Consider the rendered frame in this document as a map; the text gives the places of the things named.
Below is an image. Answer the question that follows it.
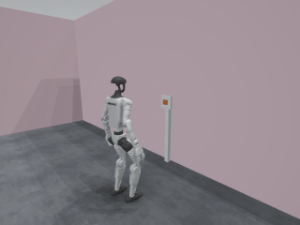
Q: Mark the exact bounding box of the panel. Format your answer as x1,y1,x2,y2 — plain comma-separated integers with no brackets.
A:
160,95,173,162

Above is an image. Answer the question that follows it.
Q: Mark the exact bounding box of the robot left shin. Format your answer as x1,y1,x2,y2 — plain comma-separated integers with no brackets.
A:
114,159,126,191

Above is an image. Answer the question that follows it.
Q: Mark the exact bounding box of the robot left upper arm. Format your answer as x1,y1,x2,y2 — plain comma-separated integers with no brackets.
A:
100,97,110,121

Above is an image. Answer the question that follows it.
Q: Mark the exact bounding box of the robot right upper arm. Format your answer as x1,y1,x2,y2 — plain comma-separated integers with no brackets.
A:
121,97,132,128

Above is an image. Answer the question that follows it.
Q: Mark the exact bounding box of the robot right hand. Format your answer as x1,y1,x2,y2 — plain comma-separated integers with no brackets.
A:
134,146,145,164

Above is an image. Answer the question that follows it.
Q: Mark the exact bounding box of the robot right forearm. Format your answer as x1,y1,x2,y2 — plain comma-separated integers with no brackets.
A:
126,119,140,148

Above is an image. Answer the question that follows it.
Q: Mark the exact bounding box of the robot left foot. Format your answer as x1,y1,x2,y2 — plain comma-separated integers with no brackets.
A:
111,186,128,197

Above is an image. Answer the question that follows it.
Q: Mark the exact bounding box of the robot left hand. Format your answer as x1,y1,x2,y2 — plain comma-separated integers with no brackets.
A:
105,134,112,146

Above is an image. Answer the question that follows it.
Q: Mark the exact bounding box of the robot left forearm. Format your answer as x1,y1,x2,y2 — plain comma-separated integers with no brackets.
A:
101,119,112,136

